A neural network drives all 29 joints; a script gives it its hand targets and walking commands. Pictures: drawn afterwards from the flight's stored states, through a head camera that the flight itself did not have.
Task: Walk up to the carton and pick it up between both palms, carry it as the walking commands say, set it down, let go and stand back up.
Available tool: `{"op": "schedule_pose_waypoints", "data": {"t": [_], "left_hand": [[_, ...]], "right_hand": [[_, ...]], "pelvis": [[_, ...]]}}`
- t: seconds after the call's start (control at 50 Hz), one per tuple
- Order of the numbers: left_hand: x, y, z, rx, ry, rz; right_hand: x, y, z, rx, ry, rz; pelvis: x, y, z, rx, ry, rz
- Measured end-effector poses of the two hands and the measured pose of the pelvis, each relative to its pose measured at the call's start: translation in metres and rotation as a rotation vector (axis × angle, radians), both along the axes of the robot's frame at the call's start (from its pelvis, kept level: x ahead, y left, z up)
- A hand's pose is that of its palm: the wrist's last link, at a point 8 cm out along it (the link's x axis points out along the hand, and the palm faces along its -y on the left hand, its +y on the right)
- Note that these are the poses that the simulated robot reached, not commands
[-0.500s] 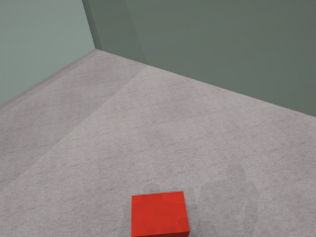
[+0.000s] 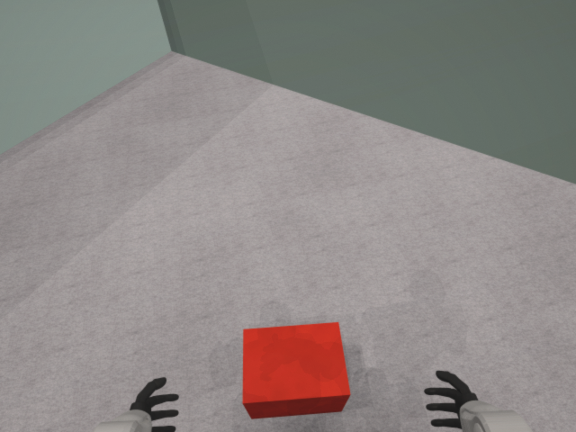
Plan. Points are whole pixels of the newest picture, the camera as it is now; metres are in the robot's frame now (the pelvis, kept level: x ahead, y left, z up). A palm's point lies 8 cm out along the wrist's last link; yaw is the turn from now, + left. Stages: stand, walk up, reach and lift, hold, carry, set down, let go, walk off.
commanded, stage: reach and lift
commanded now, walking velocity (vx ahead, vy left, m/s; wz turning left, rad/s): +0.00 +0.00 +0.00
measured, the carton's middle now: (293, 371) +0.39 +0.02 -0.64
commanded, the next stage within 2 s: none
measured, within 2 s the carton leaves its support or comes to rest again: neither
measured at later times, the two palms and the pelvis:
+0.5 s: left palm out of the picture +0.16 +0.22 -0.15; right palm (455, 417) +0.20 -0.22 -0.14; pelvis -0.07 -0.01 -0.05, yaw +1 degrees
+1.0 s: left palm (174, 342) +0.32 +0.24 -0.18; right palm (414, 322) +0.36 -0.21 -0.18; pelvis -0.09 -0.02 -0.09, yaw +1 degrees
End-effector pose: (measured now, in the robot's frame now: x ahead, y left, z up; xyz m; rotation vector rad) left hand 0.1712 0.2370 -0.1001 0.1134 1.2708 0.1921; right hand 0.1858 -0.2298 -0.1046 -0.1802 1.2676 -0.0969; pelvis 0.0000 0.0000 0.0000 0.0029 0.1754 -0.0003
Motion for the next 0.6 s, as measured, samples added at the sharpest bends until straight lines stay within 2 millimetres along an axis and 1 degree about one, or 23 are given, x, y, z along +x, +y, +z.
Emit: {"op": "schedule_pose_waypoints", "data": {"t": [0.04,0.1,0.14,0.2,0.32,0.46,0.52,0.6], "left_hand": [[-0.005,-0.005,0.0,-0.012,0.028,-0.006],[-0.027,-0.015,-0.008,-0.034,0.057,-0.011],[-0.038,-0.02,-0.015,-0.045,0.051,-0.012],[-0.041,-0.023,-0.025,-0.048,-0.001,-0.014],[-0.029,-0.022,-0.037,-0.036,-0.123,-0.023],[-0.018,-0.02,-0.045,-0.036,-0.178,-0.026],[-0.004,-0.017,-0.048,-0.03,-0.205,-0.029],[0.024,-0.012,-0.05,-0.026,-0.251,-0.027]], "right_hand": [[0.0,0.008,0.002,0.024,0.015,0.0],[-0.015,0.016,-0.003,0.044,0.028,0.004],[-0.025,0.019,-0.01,0.053,0.025,0.008],[-0.031,0.018,-0.02,0.056,-0.015,0.01],[-0.019,0.009,-0.032,0.056,-0.128,0.022],[0.001,0.005,-0.038,0.06,-0.203,0.023],[0.014,0.006,-0.041,0.061,-0.227,0.024],[0.039,0.009,-0.044,0.061,-0.259,0.026]], "pelvis": [[0.003,0.001,0.003,-0.005,0.024,0.002],[0.005,0.001,0.004,-0.008,0.043,0.005],[0.003,0.001,0.001,-0.009,0.057,0.007],[-0.007,0.0,-0.008,-0.007,0.085,0.009],[-0.034,-0.003,-0.029,0.003,0.107,0.011],[-0.063,-0.006,-0.046,0.01,0.08,0.014],[-0.074,-0.009,-0.053,0.009,0.072,0.018],[-0.087,-0.012,-0.062,0.008,0.078,0.022]]}}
